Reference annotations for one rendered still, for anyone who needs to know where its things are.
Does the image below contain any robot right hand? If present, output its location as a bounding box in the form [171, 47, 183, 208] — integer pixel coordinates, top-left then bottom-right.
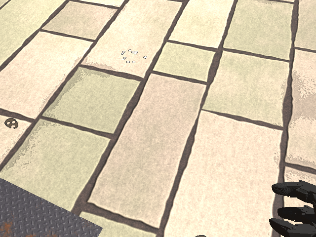
[269, 180, 316, 237]

